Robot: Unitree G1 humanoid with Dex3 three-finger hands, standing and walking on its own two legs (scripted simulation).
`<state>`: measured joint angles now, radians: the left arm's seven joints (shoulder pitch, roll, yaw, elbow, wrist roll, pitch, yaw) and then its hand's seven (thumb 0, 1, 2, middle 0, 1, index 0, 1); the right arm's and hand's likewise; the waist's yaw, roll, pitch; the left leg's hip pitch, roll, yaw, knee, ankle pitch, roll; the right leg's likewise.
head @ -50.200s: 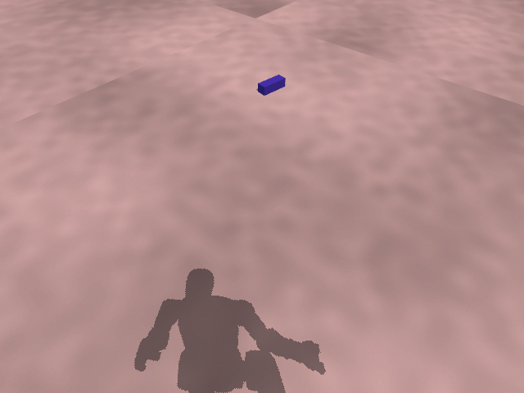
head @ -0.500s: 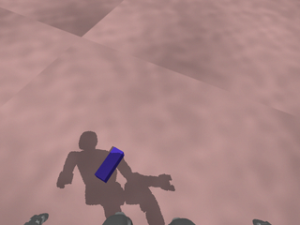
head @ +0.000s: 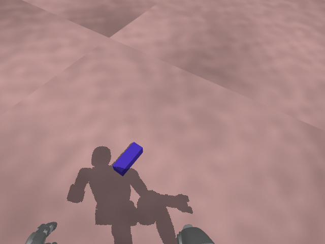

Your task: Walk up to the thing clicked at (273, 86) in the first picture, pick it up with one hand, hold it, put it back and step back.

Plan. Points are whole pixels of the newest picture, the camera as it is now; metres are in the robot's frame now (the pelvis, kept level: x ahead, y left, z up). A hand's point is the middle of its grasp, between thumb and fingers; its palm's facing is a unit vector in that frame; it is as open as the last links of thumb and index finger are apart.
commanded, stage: step back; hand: left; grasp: from above
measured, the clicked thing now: (128, 158) +0.67 +0.19 -0.73
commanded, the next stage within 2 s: stand in 2.00 s
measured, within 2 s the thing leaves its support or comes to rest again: neither
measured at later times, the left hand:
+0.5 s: hand out of the picture -0.08 +0.24 -0.13, palm faces -0.05 -0.90 -0.43, open 7.4 cm
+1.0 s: hand out of the picture -0.28 +0.22 -0.14, palm faces -0.07 -0.91 -0.41, open 7.4 cm
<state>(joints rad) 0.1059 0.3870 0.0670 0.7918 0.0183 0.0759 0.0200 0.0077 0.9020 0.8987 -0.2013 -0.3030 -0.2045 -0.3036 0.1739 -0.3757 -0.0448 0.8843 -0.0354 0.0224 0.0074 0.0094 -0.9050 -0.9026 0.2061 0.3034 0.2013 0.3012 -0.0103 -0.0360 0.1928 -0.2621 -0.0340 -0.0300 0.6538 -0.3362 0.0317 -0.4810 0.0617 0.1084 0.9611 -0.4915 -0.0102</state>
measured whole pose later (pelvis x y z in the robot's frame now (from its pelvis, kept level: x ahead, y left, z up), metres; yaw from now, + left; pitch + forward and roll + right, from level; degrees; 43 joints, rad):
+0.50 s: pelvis -0.17 -0.03 +0.00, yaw -3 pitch -2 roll +1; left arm 0.19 0.36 0.06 0.83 0.04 0.05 0.01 0.01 0.90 0.90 -0.20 -0.30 -0.21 -0.30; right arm 0.17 -0.41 -0.06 0.86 0.00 0.05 -0.01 0.01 -0.91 -0.90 0.21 0.30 0.20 0.30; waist 0.02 0.01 0.15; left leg -0.43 -0.10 -0.10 1.05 -0.50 -0.02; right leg -0.32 -0.04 0.04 0.65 -0.29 0.00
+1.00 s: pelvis -0.36 -0.05 +0.00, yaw -5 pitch -3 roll +1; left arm 0.23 0.36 0.07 0.93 0.05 0.03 -0.01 0.01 0.90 0.90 -0.20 -0.30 -0.20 -0.30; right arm 0.15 -0.40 -0.06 0.89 -0.03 0.05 0.00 0.01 -0.90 -0.90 0.21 0.30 0.20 0.30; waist 0.03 0.03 0.11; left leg -0.48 -0.01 -0.09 0.83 -0.41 -0.01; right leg -0.22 0.03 0.03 0.67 -0.40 -0.04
